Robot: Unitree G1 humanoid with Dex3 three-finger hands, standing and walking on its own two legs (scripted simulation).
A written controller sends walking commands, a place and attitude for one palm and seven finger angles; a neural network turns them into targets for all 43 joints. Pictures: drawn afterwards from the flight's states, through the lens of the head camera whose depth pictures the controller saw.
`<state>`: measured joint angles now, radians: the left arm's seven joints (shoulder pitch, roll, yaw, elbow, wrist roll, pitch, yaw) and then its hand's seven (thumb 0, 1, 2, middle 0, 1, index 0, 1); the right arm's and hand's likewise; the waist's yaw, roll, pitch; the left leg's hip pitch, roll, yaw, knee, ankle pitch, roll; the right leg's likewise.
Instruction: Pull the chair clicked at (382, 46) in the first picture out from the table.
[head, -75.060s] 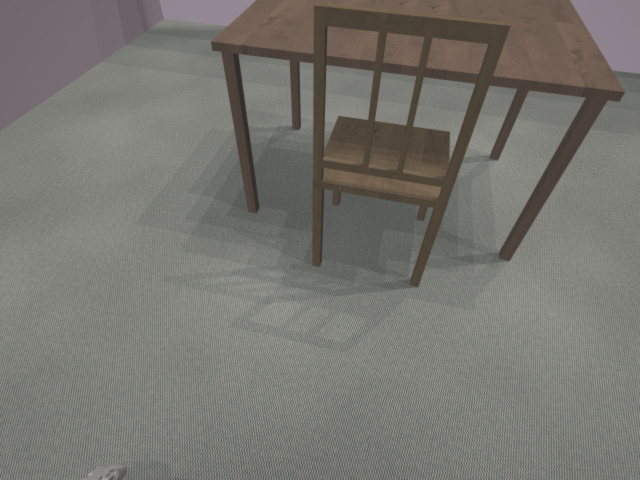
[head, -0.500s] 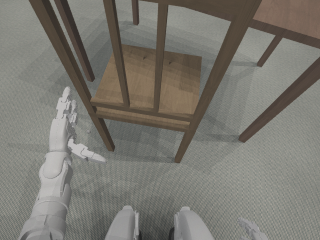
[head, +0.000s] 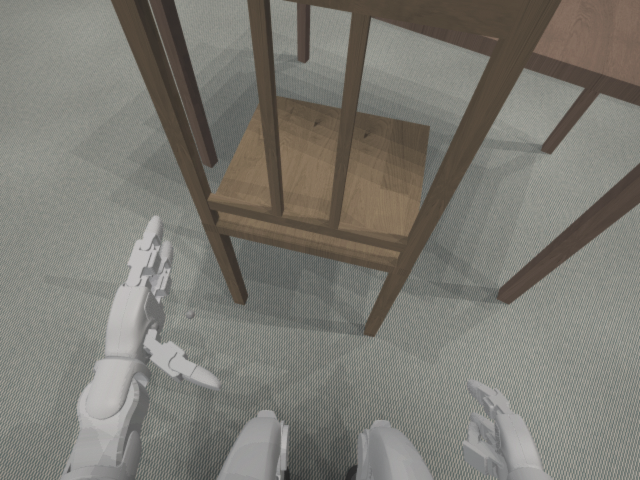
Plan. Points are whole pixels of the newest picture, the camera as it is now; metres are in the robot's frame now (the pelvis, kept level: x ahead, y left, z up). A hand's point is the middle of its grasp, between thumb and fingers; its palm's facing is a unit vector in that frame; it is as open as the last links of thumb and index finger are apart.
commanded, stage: draw the hand back to the body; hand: left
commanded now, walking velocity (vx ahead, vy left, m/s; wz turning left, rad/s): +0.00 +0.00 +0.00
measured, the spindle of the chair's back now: (271, 134) +0.55 +0.10 +0.06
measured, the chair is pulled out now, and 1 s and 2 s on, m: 0.12 0.12 0.12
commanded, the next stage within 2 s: step back with the hand held close in 1.66 s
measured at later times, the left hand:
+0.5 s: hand (126, 337) +0.25 +0.20 +0.10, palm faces +0.01 -1.00 -0.08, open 17.5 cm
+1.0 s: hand out of the picture +0.25 +0.24 +0.20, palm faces +0.36 -0.84 -0.41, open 13.4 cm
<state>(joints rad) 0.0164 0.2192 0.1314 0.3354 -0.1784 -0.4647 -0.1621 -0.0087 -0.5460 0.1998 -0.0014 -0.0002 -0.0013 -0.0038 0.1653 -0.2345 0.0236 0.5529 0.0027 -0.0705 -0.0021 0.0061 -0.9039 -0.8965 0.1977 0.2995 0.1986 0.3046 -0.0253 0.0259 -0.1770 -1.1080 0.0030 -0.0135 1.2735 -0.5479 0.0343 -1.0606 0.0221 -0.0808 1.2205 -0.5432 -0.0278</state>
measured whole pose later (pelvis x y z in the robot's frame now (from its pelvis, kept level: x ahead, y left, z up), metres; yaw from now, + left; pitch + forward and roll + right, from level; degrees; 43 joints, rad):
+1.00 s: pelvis +0.06 +0.00 +0.10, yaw +0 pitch +1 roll -1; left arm 0.55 0.32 0.20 -0.31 -0.05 -0.04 0.17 0.00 0.09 0.51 -0.09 -0.13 -0.09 -0.14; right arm 0.24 -0.23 0.03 0.59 0.03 -0.10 -0.09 0.01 -0.90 -0.90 0.20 0.30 0.20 0.30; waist 0.03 0.07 -0.08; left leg -0.25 -0.02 0.02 0.59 -0.36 0.03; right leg -0.22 0.02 -0.03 0.55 -0.35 -0.02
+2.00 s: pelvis +0.03 +0.00 +0.12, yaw -4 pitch -1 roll -1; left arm 0.54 0.37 0.39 -0.37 -0.03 -0.22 0.14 0.02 0.89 0.90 -0.21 -0.30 -0.21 -0.30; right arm 0.17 -0.25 -0.02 0.62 0.00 -0.07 -0.05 0.01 -0.90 -0.90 0.20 0.30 0.20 0.30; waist 0.02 0.07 0.01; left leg -0.17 0.02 0.08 0.42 -0.24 0.02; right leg -0.16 0.05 0.03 0.38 -0.20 -0.02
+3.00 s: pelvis -0.10 +0.01 +0.09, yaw +1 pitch +0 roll -3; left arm 0.58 0.45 0.45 -0.57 0.00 -0.35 0.17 0.02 0.89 0.90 -0.21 -0.30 -0.21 -0.31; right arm 0.21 -0.22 -0.05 0.62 -0.02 -0.12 -0.05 0.01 -0.90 -0.90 0.20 0.30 0.20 0.30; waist -0.03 -0.02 0.05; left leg -0.49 0.01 0.03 0.62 -0.19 0.06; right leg -0.42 0.07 0.04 0.63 -0.25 0.00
